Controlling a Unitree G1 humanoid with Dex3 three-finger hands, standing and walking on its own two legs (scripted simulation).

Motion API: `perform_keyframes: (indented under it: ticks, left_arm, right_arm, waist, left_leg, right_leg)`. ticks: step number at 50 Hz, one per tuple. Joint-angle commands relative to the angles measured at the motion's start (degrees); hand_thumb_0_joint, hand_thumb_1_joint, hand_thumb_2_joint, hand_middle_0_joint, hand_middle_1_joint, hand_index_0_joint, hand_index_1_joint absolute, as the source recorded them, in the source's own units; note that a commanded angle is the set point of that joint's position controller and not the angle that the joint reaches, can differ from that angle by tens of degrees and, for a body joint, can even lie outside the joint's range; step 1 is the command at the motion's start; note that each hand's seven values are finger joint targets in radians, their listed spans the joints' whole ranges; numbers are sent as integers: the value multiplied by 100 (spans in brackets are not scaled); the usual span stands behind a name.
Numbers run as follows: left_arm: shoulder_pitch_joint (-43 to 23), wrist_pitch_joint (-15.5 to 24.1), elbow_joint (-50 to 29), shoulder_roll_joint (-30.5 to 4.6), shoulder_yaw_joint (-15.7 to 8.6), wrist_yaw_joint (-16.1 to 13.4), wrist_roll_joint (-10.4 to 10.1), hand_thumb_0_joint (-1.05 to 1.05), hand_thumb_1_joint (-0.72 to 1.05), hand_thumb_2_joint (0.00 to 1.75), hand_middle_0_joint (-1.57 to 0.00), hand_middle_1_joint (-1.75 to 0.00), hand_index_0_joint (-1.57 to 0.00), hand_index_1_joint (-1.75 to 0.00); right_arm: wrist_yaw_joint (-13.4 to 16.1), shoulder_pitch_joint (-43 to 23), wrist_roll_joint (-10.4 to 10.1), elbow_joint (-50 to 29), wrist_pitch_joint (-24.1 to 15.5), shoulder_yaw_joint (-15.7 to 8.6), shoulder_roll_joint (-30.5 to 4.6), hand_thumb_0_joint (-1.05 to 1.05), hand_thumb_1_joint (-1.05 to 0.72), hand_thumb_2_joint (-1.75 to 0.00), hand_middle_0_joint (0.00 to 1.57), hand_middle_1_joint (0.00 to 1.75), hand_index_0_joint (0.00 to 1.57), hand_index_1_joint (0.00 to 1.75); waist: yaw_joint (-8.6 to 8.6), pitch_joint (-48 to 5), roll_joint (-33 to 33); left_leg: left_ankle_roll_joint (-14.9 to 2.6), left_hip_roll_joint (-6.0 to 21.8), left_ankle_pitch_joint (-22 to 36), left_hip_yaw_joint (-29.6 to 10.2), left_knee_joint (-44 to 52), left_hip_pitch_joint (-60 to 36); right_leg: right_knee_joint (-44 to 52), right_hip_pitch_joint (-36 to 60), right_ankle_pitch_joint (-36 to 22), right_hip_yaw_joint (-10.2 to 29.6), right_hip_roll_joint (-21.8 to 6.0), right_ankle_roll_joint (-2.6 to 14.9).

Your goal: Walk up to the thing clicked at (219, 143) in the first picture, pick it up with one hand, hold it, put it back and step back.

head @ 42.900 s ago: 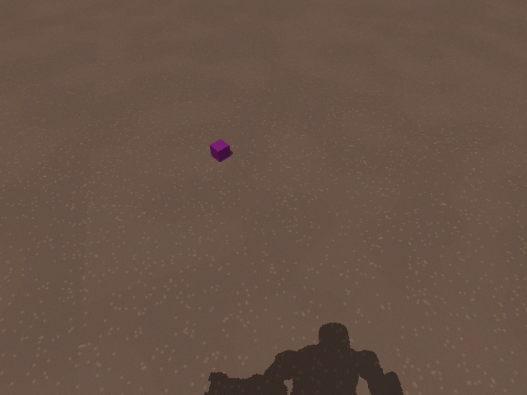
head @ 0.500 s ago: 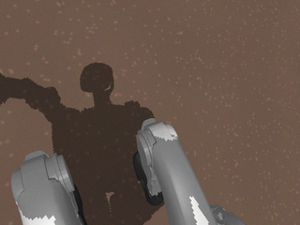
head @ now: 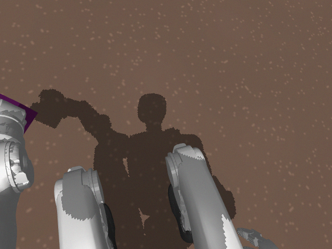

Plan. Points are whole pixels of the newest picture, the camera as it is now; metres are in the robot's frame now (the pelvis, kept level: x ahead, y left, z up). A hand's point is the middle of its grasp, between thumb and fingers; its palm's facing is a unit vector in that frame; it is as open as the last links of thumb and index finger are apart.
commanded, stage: lift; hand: left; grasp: from above
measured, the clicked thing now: (5, 115) +0.48 +0.32 -0.15
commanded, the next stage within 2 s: hold in 1.32 s
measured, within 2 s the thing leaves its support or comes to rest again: neither
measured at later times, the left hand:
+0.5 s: hand out of the picture +0.38 +0.28 +0.07, palm faces -0.22 -0.38 -0.90, open 10.5 cm
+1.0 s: hand out of the picture +0.37 +0.25 +0.23, palm faces -0.26 -0.39 -0.88, open 10.6 cm
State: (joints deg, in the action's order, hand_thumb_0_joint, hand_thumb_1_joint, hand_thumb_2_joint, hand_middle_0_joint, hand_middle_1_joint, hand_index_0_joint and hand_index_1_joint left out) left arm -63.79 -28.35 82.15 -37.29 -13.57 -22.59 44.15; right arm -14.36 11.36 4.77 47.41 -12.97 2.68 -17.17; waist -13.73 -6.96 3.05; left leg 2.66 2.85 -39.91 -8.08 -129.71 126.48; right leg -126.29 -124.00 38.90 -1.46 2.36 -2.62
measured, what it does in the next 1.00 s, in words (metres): rises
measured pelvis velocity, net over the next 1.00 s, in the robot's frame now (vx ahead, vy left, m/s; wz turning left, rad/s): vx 0.06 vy -0.02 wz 0.11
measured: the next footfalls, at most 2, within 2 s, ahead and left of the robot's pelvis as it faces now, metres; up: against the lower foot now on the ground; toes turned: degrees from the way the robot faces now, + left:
none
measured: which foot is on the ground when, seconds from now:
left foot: down 0.00-1.00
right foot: down 0.00-1.00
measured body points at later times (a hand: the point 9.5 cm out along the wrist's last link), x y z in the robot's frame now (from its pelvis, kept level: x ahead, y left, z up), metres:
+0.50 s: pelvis +0.00 -0.01 +0.16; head +0.14 +0.00 +0.59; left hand +0.39 +0.29 +0.13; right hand +0.11 -0.27 +0.03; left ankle +0.07 +0.14 -0.34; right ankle +0.09 -0.13 -0.34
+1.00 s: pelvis +0.06 -0.02 +0.31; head +0.14 -0.02 +0.76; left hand +0.39 +0.26 +0.28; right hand +0.16 -0.27 +0.18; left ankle +0.07 +0.14 -0.34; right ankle +0.09 -0.13 -0.34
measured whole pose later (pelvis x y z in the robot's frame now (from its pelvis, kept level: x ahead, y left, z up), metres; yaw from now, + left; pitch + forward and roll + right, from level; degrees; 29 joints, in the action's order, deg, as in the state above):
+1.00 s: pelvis +0.06 -0.02 +0.31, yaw +6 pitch +18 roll +0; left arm -35.4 -41.0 60.5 -12.5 4.6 -21.2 34.5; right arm 0.1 12.8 -2.0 49.9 -9.3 0.4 -14.7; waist -5.1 -8.9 2.2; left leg 3.5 3.8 -26.9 -2.6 -63.2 54.5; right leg -63.4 -53.5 27.9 -1.1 0.4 0.5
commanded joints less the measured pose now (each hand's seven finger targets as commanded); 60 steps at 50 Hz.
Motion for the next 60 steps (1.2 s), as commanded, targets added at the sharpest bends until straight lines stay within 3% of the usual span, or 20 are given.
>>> perform_keyframes:
  ticks: [1,2,7,10,12,15,16,21,24,29,33,36,37,42,44,48,49,52,53,60]
  left_arm:
    - [-1915,-109,-1542,-1536,229,-97,106,0,76,79,-121,-53,-118,-56]
    - [-1821,-138,-1496,-1241,349,-68,63,0,76,81,-121,-53,-118,-57]
    - [-1402,-258,-2060,-1103,547,188,-12,0,79,77,-123,-51,-120,-54]
    - [-1372,-438,-2505,-701,767,269,-149,0,77,78,-120,-53,-118,-56]
    - [-1001,-564,-2647,-498,928,287,-192,0,72,78,-117,-52,-114,-55]
    - [-720,-729,-3099,-472,964,212,-257,0,70,82,-117,-52,-113,-57]
    - [-625,-795,-3099,-174,1078,192,-329,0,70,83,-117,-51,-113,-56]
    - [-48,-1055,-3579,-102,1165,105,-434,0,66,84,-114,-55,-109,-60]
    - [-165,-1145,-3928,99,1373,131,-450,0,60,87,-110,-54,-105,-60]
    - [518,-1283,-3581,363,1517,150,-350,0,61,91,-111,-57,-106,-63]
    - [596,-1300,-3249,931,1765,129,-477,0,62,95,-112,-59,-106,-66]
    - [698,-1298,-2885,1025,1728,45,-536,0,62,94,-110,-62,-104,-68]
    - [610,-1283,-2855,1220,1799,45,-604,0,62,92,-109,-63,-104,-68]
    - [490,-1246,-2891,1281,1844,-15,-678,0,62,91,-107,-66,-103,-70]
    - [538,-1246,-2988,1137,1766,-78,-648,0,64,90,-107,-67,-103,-70]
    - [584,-1302,-3218,1218,1785,-222,-619,0,68,90,-110,-66,-106,-69]
    - [595,-1327,-3248,1390,1831,-248,-688,0,69,87,-109,-66,-107,-69]
    - [548,-1404,-2970,1428,1810,-331,-749,0,74,83,-111,-64,-109,-66]
    - [465,-1406,-3013,1311,1746,-355,-746,0,73,83,-110,-64,-108,-66]
    - [561,-1490,-2464,1706,1927,-386,-780,0,83,81,-118,-60,-115,-63]
  right_arm:
    - [130,1260,-145,8,0,-562,-1320,0,-91,-91,20,30,20,30]
    - [164,1224,-164,-27,24,-560,-1309,0,-91,-91,20,30,20,30]
    - [390,968,-264,-122,107,-622,-1197,0,-91,-90,20,30,20,30]
    - [565,875,-347,-179,130,-630,-1178,0,-90,-90,20,30,20,30]
    - [690,694,-416,-226,129,-599,-1123,0,-90,-90,20,30,20,30]
    - [876,517,-496,-250,117,-572,-1083,0,-90,-90,20,30,20,30]
    - [936,474,-526,-246,115,-558,-1043,0,-90,-90,20,30,20,30]
    - [1164,303,-626,-222,142,-490,-895,0,-90,-90,20,30,20,30]
    - [1281,209,-667,-164,129,-460,-850,0,-89,-90,20,30,20,30]
    - [1383,138,-755,-102,132,-453,-767,0,-89,-90,20,30,20,30]
    - [1427,165,-789,-34,84,-460,-640,0,-89,-90,20,30,20,30]
    - [1466,234,-758,-28,56,-489,-643,0,-89,-90,20,30,20,30]
    - [1474,276,-758,1,54,-479,-587,0,-89,-90,20,30,20,30]
    - [1505,408,-732,-123,101,-457,-580,0,-89,-90,20,30,20,30]
    - [1505,450,-719,-130,127,-462,-604,0,-89,-90,20,30,20,30]
    - [1513,492,-715,-121,196,-452,-611,0,-89,-89,20,30,20,30]
    - [1504,503,-708,-115,216,-456,-563,0,-89,-89,20,30,20,30]
    - [1500,527,-674,-13,263,-428,-547,0,-88,-89,20,30,20,30]
    - [1494,547,-669,3,268,-449,-566,0,-88,-89,20,30,20,30]
    - [1414,442,-644,-85,299,-455,-557,0,-88,-89,20,30,20,30]
  waist:
    - [195,-4560,1494]
    - [147,-4438,1487]
    - [259,-4135,1080]
    - [256,-4092,1068]
    - [301,-4011,929]
    - [436,-4101,748]
    - [453,-3995,836]
    - [619,-3861,636]
    - [521,-3697,513]
    - [709,-3164,444]
    - [642,-2579,144]
    - [687,-2396,98]
    - [670,-2232,180]
    - [730,-2419,4]
    - [821,-2578,45]
    - [848,-2796,100]
    - [847,-2712,52]
    - [827,-2501,-196]
    - [888,-2513,-169]
    - [953,-1936,-292]
  left_leg:
    - [-351,-134,1406,690,1664,-3376]
    - [-341,-149,1300,679,1779,-3401]
    - [-358,-201,680,653,2335,-3589]
    - [-308,-184,476,540,2832,-4142]
    - [-293,-184,376,521,3116,-4285]
    - [-280,-183,319,557,3488,-4563]
    - [-243,-182,348,552,3680,-4760]
    - [-259,-192,710,734,4216,-5348]
    - [-281,-162,765,693,4637,-5888]
    - [-259,-150,1073,666,5483,-6801]
    - [-295,-169,1249,718,5973,-7056]
    - [-280,-189,1533,767,6286,-7420]
    - [-271,-198,1638,792,6408,-7461]
    - [-303,-275,2320,935,6808,-8018]
    - [-305,-304,2557,994,6962,-8285]
    - [-274,-296,3110,986,7366,-8978]
    - [-283,-305,3152,997,7456,-9031]
    - [-288,-309,3255,989,7678,-9034]
    - [-279,-313,3288,1001,7767,-9103]
    - [-258,-304,3163,1033,8402,-9485]
  right_leg:
    - [1759,2620,-1426,-501,123,418]
    - [1832,2548,-1320,-517,105,423]
    - [2485,2774,-577,-380,100,408]
    - [2829,2883,-441,-394,75,419]
    - [3118,3135,-308,-351,99,416]
    - [3577,3619,-185,-228,105,393]
    - [3653,3641,-282,-254,87,405]
    - [4440,4841,-586,-14,68,361]
    - [4916,5267,-618,50,70,344]
    - [5509,5959,-1062,-83,51,360]
    - [6126,6550,-1175,-10,46,319]
    - [6406,6909,-1481,-52,21,321]
    - [6489,6963,-1615,-56,19,321]
    - [7021,7886,-2359,3,6,253]
    - [7179,8215,-2687,38,-23,235]
    - [7435,8760,-3375,-9,-14,221]
    - [7528,8868,-3456,-3,-28,212]
    - [7721,9151,-3759,42,-52,177]
    - [7771,9268,-3780,49,-56,188]
    - [8327,9521,-3308,8,-40,223]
